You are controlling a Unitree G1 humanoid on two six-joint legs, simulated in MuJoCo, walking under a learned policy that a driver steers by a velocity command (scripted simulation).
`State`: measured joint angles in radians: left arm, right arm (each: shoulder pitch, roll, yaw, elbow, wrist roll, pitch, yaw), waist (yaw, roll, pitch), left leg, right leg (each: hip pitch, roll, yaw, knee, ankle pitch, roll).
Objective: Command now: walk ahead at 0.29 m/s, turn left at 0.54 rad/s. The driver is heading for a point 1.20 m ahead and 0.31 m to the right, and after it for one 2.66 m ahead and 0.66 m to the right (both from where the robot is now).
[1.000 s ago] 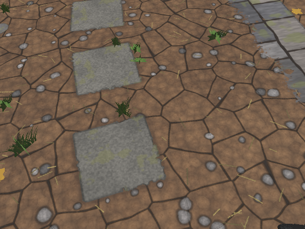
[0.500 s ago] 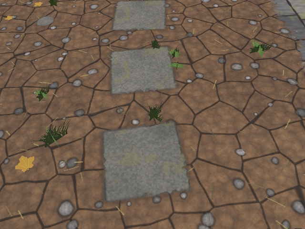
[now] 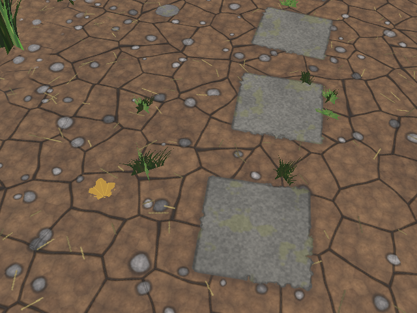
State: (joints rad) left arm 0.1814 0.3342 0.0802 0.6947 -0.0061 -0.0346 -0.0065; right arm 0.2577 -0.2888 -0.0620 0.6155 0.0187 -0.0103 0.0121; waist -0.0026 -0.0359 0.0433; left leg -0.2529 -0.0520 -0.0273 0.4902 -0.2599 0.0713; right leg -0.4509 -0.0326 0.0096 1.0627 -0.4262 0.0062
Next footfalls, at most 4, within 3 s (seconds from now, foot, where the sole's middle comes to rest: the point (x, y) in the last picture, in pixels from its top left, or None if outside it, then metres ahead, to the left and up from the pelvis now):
0.38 right None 0.28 -0.15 -0.78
0.86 left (212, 265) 0.62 -0.02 -0.78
1.38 right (315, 234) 0.74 -0.38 -0.78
1.92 left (270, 155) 1.10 -0.26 -0.78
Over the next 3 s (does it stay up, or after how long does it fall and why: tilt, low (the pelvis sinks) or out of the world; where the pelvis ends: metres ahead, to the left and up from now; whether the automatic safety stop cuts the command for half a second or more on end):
stays up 1.18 -0.36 0.00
